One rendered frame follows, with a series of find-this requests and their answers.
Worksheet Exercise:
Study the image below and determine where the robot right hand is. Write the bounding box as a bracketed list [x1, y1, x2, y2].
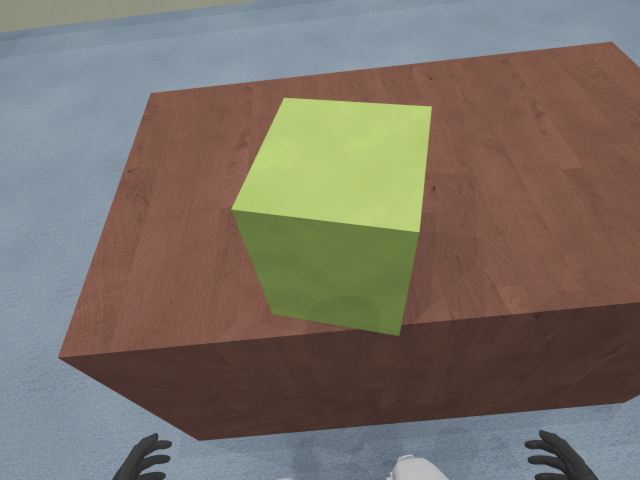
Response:
[524, 430, 599, 480]

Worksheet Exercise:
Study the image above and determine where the robot left hand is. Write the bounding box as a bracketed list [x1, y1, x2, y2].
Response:
[112, 433, 172, 480]

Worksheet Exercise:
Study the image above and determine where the robot right shin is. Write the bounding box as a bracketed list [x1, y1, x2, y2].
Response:
[396, 455, 415, 464]

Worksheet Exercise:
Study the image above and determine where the carton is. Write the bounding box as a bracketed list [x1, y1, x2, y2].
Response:
[231, 98, 432, 336]

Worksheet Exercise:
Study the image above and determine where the pedestal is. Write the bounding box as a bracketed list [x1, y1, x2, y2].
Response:
[58, 42, 640, 441]

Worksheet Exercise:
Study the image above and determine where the robot right thigh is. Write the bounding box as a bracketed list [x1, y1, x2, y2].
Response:
[386, 458, 449, 480]

